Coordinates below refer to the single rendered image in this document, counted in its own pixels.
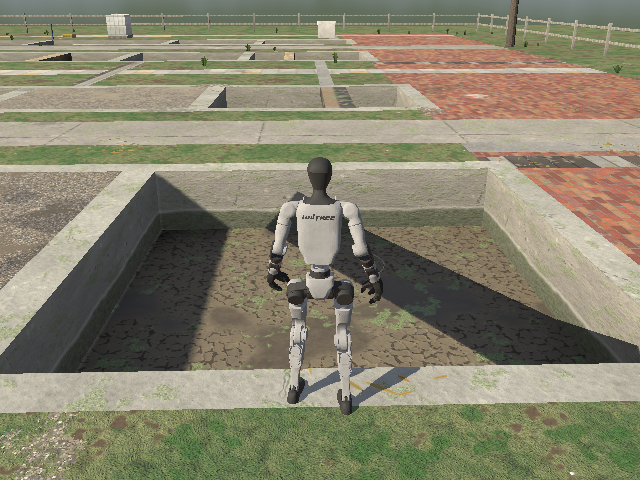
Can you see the robot left hand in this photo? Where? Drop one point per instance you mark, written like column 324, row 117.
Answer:
column 281, row 276

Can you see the robot right upper arm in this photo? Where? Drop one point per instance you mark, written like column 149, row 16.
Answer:
column 351, row 211

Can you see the left robot forearm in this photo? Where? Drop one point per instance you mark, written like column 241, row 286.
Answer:
column 275, row 262

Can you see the robot left upper arm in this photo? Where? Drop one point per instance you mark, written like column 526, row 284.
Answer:
column 287, row 211

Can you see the right robot forearm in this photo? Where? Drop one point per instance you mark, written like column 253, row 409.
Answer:
column 369, row 266

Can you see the robot right hand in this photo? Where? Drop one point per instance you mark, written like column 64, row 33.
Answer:
column 377, row 287

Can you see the left robot foot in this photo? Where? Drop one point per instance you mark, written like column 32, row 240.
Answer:
column 293, row 395

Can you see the right robot shin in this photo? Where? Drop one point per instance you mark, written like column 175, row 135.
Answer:
column 344, row 360

